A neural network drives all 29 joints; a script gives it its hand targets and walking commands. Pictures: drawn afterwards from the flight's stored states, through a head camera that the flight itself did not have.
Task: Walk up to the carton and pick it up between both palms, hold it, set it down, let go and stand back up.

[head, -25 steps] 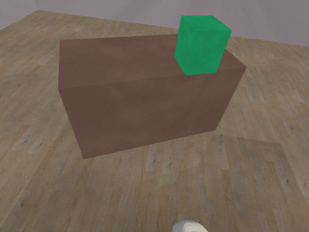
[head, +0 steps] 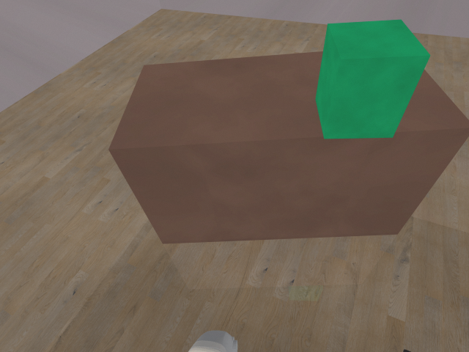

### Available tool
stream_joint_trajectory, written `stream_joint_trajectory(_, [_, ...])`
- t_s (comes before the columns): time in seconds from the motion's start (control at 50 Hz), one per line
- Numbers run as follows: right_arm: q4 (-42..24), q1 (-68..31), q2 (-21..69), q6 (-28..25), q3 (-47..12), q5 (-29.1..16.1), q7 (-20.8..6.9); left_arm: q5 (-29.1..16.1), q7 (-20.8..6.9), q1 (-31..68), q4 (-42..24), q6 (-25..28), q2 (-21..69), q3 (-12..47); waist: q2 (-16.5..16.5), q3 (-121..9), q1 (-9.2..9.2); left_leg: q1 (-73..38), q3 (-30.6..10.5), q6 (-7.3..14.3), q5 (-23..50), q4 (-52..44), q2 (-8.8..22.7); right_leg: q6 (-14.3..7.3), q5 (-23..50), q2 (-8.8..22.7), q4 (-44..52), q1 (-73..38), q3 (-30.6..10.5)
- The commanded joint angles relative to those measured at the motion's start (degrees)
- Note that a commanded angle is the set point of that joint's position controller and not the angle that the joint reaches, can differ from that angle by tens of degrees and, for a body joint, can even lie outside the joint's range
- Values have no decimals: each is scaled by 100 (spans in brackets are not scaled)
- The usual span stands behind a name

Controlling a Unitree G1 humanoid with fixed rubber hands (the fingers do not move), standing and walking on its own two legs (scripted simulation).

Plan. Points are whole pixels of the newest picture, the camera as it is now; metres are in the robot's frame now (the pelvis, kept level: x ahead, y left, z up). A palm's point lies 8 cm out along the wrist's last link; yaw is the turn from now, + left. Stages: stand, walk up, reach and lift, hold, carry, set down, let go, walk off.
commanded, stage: walk up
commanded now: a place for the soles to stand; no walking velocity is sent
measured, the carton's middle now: (360, 81) +0.83 -0.27 +0.01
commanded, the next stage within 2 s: none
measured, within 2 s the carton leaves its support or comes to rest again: neither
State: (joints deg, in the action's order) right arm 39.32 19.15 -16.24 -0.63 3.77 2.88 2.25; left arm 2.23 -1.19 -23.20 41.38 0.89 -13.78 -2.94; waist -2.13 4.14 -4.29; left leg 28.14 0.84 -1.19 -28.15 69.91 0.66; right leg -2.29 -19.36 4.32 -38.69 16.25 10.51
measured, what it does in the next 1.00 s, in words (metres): steps to the right: left foot, then right foot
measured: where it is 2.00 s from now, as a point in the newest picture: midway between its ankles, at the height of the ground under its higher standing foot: (346, 341)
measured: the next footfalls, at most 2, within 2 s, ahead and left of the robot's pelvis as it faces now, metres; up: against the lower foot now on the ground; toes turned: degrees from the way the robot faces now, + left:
left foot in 0.24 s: +0.21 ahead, +0.03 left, +0.00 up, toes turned +7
right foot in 0.64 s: +0.33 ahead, -0.39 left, +0.00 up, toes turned +4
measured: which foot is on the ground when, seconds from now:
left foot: up 0.00-0.22, down 0.24-0.66, up 0.68-1.00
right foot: down 0.00-0.24, up 0.26-0.62, down 0.64-1.00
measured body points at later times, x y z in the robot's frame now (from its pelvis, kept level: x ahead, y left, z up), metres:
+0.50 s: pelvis +0.15 -0.13 +0.00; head +0.17 -0.08 +0.45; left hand +0.24 +0.14 -0.13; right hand +0.22 -0.41 -0.09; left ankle +0.17 +0.02 -0.72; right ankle +0.18 -0.31 -0.63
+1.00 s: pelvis +0.27 -0.30 +0.00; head +0.30 -0.29 +0.45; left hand +0.24 -0.03 -0.12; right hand +0.47 -0.52 -0.09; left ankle +0.32 -0.20 -0.71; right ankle +0.29 -0.37 -0.72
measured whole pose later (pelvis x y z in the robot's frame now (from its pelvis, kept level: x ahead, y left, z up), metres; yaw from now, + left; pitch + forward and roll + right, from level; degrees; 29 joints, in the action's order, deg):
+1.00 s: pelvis +0.27 -0.30 +0.00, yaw +9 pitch -2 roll +0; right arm 35.6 11.5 -13.8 -0.9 1.8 1.5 2.1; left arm 1.9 -0.4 -25.2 38.6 -1.9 -17.3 -0.9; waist 0.5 6.1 -4.0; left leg 23.0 3.2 0.9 -17.8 40.1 -1.3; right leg -4.3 -19.4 0.1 -37.0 15.8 9.2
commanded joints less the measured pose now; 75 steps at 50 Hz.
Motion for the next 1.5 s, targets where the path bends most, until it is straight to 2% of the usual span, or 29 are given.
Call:
stream_joint_trajectory(0.0, [-545, 136, -80, -122, 72, -20, -46, 124, 40, -370, -316, 20, -773, -59, 1151, 315, 135, 809, -152, 114, 483, -1221, 44, -972, 2321, 967, 1700, -747, -1220])
stream_joint_trajectory(0.16, [-602, 597, -240, -198, 163, -90, 106, 82, 26, -320, -543, -200, -1116, -15, 455, -249, 586, -2225, 464, 365, 2117, -3457, -324, -405, 1151, 877, 458, 502, -799])
stream_joint_trajectory(0.18, [-392, 1074, -568, -234, 246, 50, 202, 76, -30, -391, -541, -194, -920, 37, 21, -576, 870, -2738, 28, 599, 2000, -3587, 20, -191, 918, 549, -612, 627, -465])
stream_joint_trajectory(0.2, [-416, 1322, -1208, -186, 471, 78, 236, 71, -45, -658, -585, -187, -795, 26, -1088, -811, 995, -3249, -2399, 1289, -94, -4453, 1535, 293, -77, 87, -2474, 1700, -386])
stream_joint_trajectory(0.22, [-543, 1343, -1279, -50, 428, 75, 342, 213, -49, -848, -695, -340, -1086, -44, -968, -704, 938, -3045, -4801, 1847, -1940, -5380, 2513, 458, -1579, -355, -3633, 2387, -817])
stream_joint_trajectory(0.24, [-348, 1422, -1088, -27, 409, -71, 425, 248, -15, -752, -704, -496, -1122, -76, -223, -248, 878, -2688, -5184, 2101, -2335, -5579, 2851, 419, -1317, -1, -4451, 2658, -1252])
stream_joint_trajectory(0.26, [-457, 855, -932, -73, 330, -64, 475, 201, -93, -364, -908, -536, -1188, -45, -529, 278, 638, -2010, -5314, 2018, -2439, -5798, 2548, 293, -1124, -22, -4449, 2716, -1450])
stream_joint_trajectory(0.32, [-495, -196, -761, -310, 207, -19, 438, 155, -173, -283, -920, -518, -978, -76, -449, 216, 326, -1036, -2836, 1849, -527, -5290, 2107, 450, -771, 280, -4178, 1887, -1804])
stream_joint_trajectory(0.38, [-258, -137, -641, -397, 164, 67, 254, 100, -238, -398, -772, -459, -735, -2, -183, 337, 244, -545, -1468, 1491, 1085, -5132, 1338, 441, -196, 81, -3592, 1382, -1305])
stream_joint_trajectory(0.54, [-269, -35, -1302, -300, 279, 129, 50, -111, -290, 121, -1017, -216, -600, -71, -1603, -183, 429, -1227, -689, 1121, 1346, -4275, 1084, 324, -425, 172, -214, 741, -736])
stream_joint_trajectory(0.58, [-307, -209, -1189, -187, 225, 68, 28, -108, -227, -674, -725, -161, -754, -211, -1190, -165, 138, -610, -602, 981, 1072, -3446, 1093, 318, 454, 73, 1025, -373, -537])
stream_joint_trajectory(0.6, [-283, 159, -783, -167, 105, -8, 17, 86, -185, -805, -531, -95, -1110, -293, 16, -377, 92, -13, -336, 784, 1139, -2463, 772, 287, 725, -130, 657, -1196, -438])
stream_joint_trajectory(0.62, [-471, 357, -460, -145, 7, 9, 30, 96, -124, -1391, -622, -60, -1676, -434, 1628, -707, -299, 340, 344, 343, -548, -714, 97, 24, -3, 805, 1454, -1386, -2060])
stream_joint_trajectory(0.64, [-725, 178, -32, -44, -145, -83, 33, 66, -106, -1088, -605, -68, -2121, -417, 2487, -520, -132, 1329, -23, 155, -1471, -289, -411, -641, -1043, 1650, 2451, -1112, -4153])
stream_joint_trajectory(0.66, [-714, 11, -330, 24, -17, -166, 121, 2, -48, -585, -698, -168, -2197, -542, 2067, -191, -183, 1334, -445, 160, -1212, 326, -206, -1045, -2078, 1656, 2746, -556, -4519])
stream_joint_trajectory(0.68, [-655, 13, -433, 63, -40, -139, 208, -99, -18, -308, -790, -194, -2000, -467, 2166, 225, -98, 1469, -529, 144, -708, 569, 98, -1146, -2329, 1684, 2825, -107, -4140])
stream_joint_trajectory(0.74, [-441, 49, -672, -66, 88, -28, 196, 0, -15, 83, -872, -176, -1257, -194, 2020, 133, 54, 1035, -232, 74, -343, -57, 71, -981, 1559, 1042, 1706, -560, -2463])
stream_joint_trajectory(0.82, [-566, 9, -436, -66, 36, -16, 137, 145, -40, -336, -568, -165, -888, -40, 1249, -281, 66, 387, -99, 146, -167, -1310, 143, -1131, 2181, 1140, 1579, -510, -2238])
stream_joint_trajectory(0.86, [-751, -372, -296, -85, -53, -88, 83, 64, 91, -504, -624, -218, -814, 53, 1654, -101, 65, 400, 0, 111, 361, -2200, 25, -1073, 3853, 994, 1182, -878, -1736])
stream_joint_trajectory(0.88, [-716, -309, -226, -83, -102, -115, 11, -18, 95, -306, -683, -193, -946, 99, 907, -35, 278, -361, -131, 192, 550, -2853, 9, -1055, 3798, 1287, 1197, -342, -2090])
stream_joint_trajectory(0.94, [-442, 3, -192, -71, -19, -259, -65, -146, 121, -152, -703, -165, -1210, 73, 540, -647, 549, -2369, 89, 390, 2207, -3943, -149, -513, 1773, 1114, 1181, 475, -1699])
stream_joint_trajectory(0.98, [-583, -337, -573, -37, 94, -194, -71, -248, 154, -364, -842, -161, -829, 200, 135, -404, 521, -2534, -812, 661, 2651, -4126, 620, 72, 1446, 653, 864, 985, -1283])
stream_joint_trajectory(1.04, [-594, -655, -850, 45, 144, -193, -15, -161, 151, -638, -761, -347, -920, 99, -1023, -351, 483, -1001, -2508, 1836, 894, -4801, 1871, 328, -356, -122, -398, 106, -937])
stream_joint_trajectory(1.1, [-556, -968, -516, 96, -52, -268, -13, -69, 102, -609, -755, -215, -1163, 19, -738, -384, 318, -605, -1654, 1325, 873, -4813, 1153, 48, -218, -183, 757, -578, -987])
stream_joint_trajectory(1.18, [-425, -904, -200, 37, -186, -281, -190, -164, 99, -359, -805, 12, -1157, 84, -47, -323, 315, -1224, -520, 371, 1842, -3843, 139, -180, 1341, 761, 1859, -222, -1861])
stream_joint_trajectory(1.3, [-361, -685, -379, 16, -115, -303, -123, -222, 166, -216, -711, -39, -1286, 23, 782, -92, 297, -987, -378, 197, 1751, -3819, 194, 329, 3579, 993, 1834, -763, -1660])
stream_joint_trajectory(1.34, [-271, -635, -426, 18, -122, -274, -94, -199, 128, -17, -739, -33, -991, 110, 608, -295, 299, -1530, -600, 276, 1770, -3994, 176, 40, 1500, 650, 2023, -312, -1618])
stream_joint_trajectory(1.4, [-77, -586, -340, 44, -158, -311, -76, -191, 138, 40, -840, -101, -902, 92, 699, 52, 263, -1133, -299, 216, 1525, -3802, 157, 265, 1039, 621, 2274, -204, -1629])
stream_joint_trajectory(1.48, [-60, -604, -334, -77, -195, -233, -37, -223, 165, -204, -757, -73, -1083, 51, 932, -649, 212, -1165, -419, 303, 2078, -3999, 220, 322, 3511, 607, 1750, -1247, -1469])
